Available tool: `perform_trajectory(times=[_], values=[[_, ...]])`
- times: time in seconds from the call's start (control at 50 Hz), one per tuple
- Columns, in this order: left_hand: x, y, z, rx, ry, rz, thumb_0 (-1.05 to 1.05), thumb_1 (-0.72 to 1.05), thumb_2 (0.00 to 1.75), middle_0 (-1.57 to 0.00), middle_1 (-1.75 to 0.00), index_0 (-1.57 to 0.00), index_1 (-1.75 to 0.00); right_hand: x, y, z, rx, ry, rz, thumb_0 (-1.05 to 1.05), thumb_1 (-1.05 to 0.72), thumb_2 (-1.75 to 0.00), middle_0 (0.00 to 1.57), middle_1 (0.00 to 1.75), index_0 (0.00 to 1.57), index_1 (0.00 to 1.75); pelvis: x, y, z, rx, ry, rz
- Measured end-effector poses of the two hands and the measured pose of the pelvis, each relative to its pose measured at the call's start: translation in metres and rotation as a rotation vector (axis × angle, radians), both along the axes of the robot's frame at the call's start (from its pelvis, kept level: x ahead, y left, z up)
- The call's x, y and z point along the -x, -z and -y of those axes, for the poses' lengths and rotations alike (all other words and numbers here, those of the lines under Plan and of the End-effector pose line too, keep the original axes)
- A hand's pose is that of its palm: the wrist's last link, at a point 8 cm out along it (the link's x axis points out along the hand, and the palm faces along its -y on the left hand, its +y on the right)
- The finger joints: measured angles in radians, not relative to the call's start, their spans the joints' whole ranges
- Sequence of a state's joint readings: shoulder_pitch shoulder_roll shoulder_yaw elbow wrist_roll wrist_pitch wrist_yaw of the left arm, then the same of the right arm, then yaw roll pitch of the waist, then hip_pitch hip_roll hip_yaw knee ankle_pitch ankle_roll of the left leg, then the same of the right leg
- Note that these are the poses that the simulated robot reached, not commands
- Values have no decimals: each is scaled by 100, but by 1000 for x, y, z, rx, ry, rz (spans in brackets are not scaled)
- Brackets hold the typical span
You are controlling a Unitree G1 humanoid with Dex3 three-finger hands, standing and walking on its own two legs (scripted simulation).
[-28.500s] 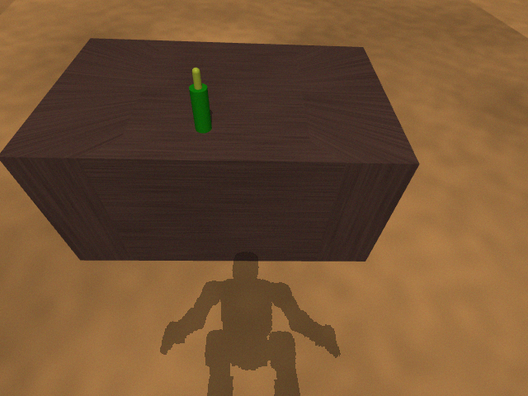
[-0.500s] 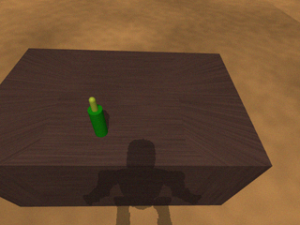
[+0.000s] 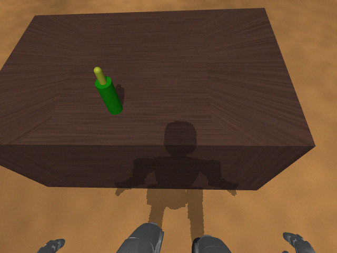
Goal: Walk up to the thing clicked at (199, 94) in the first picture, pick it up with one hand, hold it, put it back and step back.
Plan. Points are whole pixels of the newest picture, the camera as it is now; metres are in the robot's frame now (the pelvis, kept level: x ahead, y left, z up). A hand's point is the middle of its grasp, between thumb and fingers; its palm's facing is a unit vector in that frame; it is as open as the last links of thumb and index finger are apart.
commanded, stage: step back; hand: left
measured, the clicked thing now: (107, 91) +0.58 +0.24 -0.06
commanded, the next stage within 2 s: none
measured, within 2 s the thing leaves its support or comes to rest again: neither
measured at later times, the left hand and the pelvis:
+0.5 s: hand out of the picture -0.05 +0.31 -0.16, palm faces +0.03 -0.92 -0.39, open 7.4 cm; pelvis -0.13 +0.03 +0.00, yaw +1 degrees
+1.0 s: hand out of the picture -0.14 +0.31 -0.15, palm faces +0.02 -0.91 -0.41, open 7.4 cm; pelvis -0.28 +0.04 -0.01, yaw +1 degrees
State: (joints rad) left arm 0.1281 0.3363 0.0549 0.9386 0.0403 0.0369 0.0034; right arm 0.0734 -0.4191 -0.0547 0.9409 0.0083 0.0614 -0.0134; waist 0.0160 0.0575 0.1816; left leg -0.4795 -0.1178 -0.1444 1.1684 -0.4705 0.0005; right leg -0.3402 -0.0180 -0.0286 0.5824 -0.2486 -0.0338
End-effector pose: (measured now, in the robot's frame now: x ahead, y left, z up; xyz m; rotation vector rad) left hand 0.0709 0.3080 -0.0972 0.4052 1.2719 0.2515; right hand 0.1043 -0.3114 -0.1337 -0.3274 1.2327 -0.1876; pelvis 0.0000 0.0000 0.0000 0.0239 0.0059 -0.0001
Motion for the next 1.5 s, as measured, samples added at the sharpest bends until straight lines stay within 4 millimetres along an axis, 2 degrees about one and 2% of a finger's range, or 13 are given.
perform_trajectory(times=[0.1, 0.22, 0.34, 0.42, 0.58, 0.72, 0.84, 0.96, 1.04, 1.14, 1.28, 1.38, 1.5], values=[[-1, 3, -3, 6, -22, 124, 1, 90, 90, -21, -30, -20, -30, 34, 6, -8, 25, -65, -94, 0, -91, -90, 20, 30, 20, 30, 21, 5, -4, 15, -52, 5], [22, 26, -23, 47, -31, 183, 1, 90, 90, -21, -30, -20, -30, 59, 0, -27, 52, -107, -55, 1, -90, -90, 20, 30, 20, 30, 57, 18, -20, 9, -89, 40], [61, 25, -35, 67, -61, 147, 1, 90, 90, -21, -30, -20, -30, 89, -26, -40, 65, -103, -6, 1, -90, -90, 21, 30, 20, 30, 84, 6, -29, 52, -80, 45], [92, 19, -40, 59, -65, 128, 1, 90, 90, -21, -30, -20, -30, 96, -36, -39, 77, -97, 36, 1, -90, -90, 21, 30, 20, 30, 103, 0, -29, 52, -49, 24], [159, 24, -31, 11, -6, 41, 1, 90, 90, -20, -30, -20, -30, 117, -18, -27, 37, -74, 158, 0, -90, -90, 21, 30, 20, 30, 156, 16, -18, 30, 26, 38], [207, 2, -14, 9, 3, 43, 1, 90, 90, -21, -30, -20, -30, 179, -9, -25, -20, -8, 94, 1, -90, -90, 20, 30, 20, 30, 192, 4, -14, 5, 40, 45], [207, -6, -27, -19, 34, 118, 1, 90, 90, -21, -30, -20, -30, 244, -5, -23, 15, -5, 9, 1, -90, -90, 20, 30, 20, 30, 226, 4, -24, 6, 1, 13], [214, 13, -48, 3, 37, 214, 1, 90, 90, -21, -30, -20, -30, 300, -4, -39, 62, -32, -54, 1, -90, -90, 20, 30, 20, 30, 271, 17, -37, -22, -24, 50], [239, 16, -45, 40, 22, 179, 1, 90, 90, -20, -30, -20, -30, 326, -21, -47, 55, -32, -34, 1, -90, -90, 20, 30, 20, 30, 291, 7, -38, 36, -30, 47], [276, 16, -36, 67, 32, 150, 1, 90, 90, -21, -30, -20, -30, 337, -33, -40, 71, -33, 32, 1, -90, -90, 21, 30, 20, 30, 318, 2, -33, 49, 7, 24], [341, 22, -17, 38, 60, 88, 1, 90, 90, -21, -30, -20, -30, 355, -14, -16, 57, -23, 123, 1, -90, -90, 21, 30, 20, 30, 370, 15, -20, 75, 37, 49], [389, 7, -12, 34, 42, 64, 1, 90, 90, -21, -30, -20, -30, 388, -16, -20, 21, -3, 103, 1, -90, -90, 20, 30, 20, 30, 396, 4, -18, 6, 50, 33], [413, -2, -28, -8, 33, 111, 1, 90, 90, -21, -30, -20, -30, 441, -11, -26, 37, -33, 37, 1, -90, -90, 20, 30, 20, 30, 432, 4, -26, 4, 1, 7]])
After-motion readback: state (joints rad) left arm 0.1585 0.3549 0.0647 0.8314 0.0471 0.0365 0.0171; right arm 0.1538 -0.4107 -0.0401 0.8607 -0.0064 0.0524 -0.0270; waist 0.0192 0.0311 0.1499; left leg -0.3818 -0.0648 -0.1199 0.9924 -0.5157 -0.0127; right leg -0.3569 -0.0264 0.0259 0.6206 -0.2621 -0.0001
